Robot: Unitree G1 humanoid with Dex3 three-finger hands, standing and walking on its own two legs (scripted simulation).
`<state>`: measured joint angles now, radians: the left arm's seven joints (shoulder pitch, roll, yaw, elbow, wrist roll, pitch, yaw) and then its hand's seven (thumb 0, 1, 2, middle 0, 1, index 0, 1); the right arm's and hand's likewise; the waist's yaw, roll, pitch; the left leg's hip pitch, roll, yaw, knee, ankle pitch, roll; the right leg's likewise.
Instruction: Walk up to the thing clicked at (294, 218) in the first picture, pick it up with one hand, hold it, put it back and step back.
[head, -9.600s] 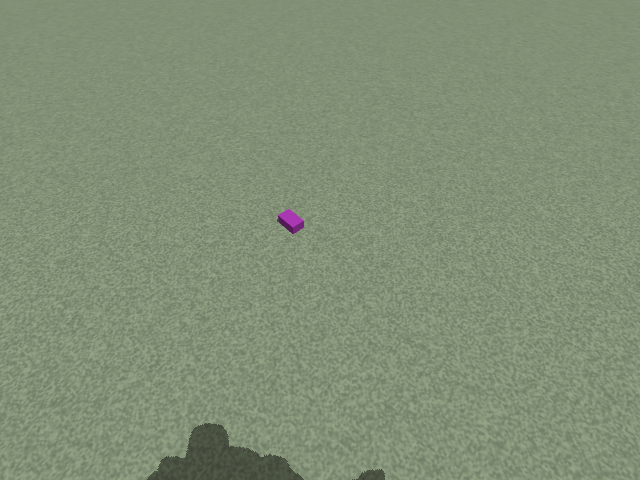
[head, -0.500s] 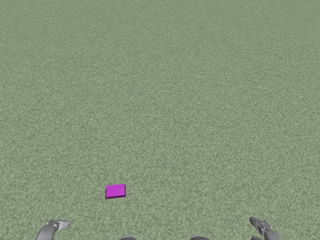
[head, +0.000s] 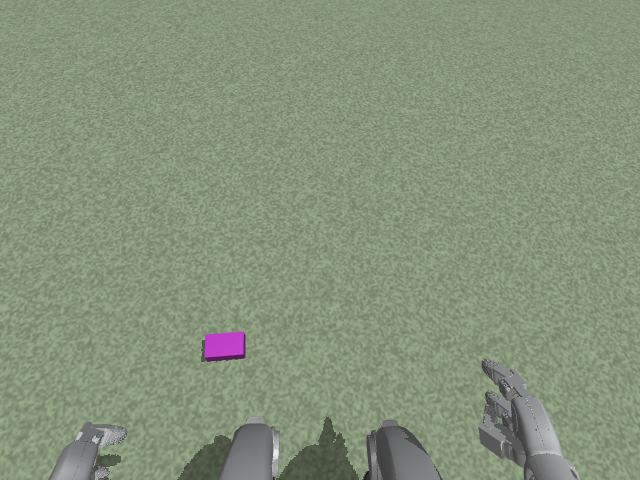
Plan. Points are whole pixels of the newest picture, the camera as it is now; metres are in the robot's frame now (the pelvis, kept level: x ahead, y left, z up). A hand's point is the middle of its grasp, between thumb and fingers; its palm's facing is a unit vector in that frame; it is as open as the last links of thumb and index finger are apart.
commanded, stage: rise first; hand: left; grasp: from above
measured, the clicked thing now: (225, 346) +0.45 +0.25 -0.64
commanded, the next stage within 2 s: none
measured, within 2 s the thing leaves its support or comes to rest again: neither
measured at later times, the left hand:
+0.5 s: hand (158, 399) +0.27 +0.30 -0.34, palm faces -0.42 -0.38 -0.82, open 13.2 cm
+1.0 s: hand (175, 372) +0.34 +0.31 -0.44, palm faces -0.44 -0.09 -0.89, open 13.0 cm
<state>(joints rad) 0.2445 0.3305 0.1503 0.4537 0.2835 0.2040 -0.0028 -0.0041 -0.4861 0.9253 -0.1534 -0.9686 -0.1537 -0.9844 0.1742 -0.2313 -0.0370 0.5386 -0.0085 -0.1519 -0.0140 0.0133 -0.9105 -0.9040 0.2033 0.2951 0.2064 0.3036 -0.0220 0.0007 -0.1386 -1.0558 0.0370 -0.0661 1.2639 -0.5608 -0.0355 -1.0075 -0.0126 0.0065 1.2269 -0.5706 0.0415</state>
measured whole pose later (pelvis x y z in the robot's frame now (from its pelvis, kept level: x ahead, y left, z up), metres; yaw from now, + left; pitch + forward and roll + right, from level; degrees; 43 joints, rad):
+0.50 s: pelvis -0.07 -0.01 -0.20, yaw -2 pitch +33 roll -3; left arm -0.40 0.54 0.16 0.85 0.79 -0.13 0.12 0.00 -0.40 0.87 -0.25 -0.92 -0.25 -0.93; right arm 0.07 -0.29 -0.06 0.68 -0.02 -0.14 0.04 0.01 -0.94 -0.91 0.20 0.29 0.21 0.30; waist -0.03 0.01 -0.14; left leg -1.91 0.01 -0.11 1.99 -0.66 -0.06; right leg -1.87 0.01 0.02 1.97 -0.69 0.05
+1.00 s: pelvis -0.09 +0.01 -0.30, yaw -5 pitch +32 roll -7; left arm -0.74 0.73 0.15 1.25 1.19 -0.29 0.31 0.00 -0.32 0.86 -0.27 -0.77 -0.27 -0.79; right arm 0.14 -0.27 -0.01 0.76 -0.09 -0.03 0.10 0.01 -0.89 -0.90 0.20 0.29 0.21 0.30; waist -0.13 -0.02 -0.09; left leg -2.21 -0.02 -0.17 2.29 -0.64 -0.05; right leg -2.12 0.03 0.00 2.22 -0.67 0.06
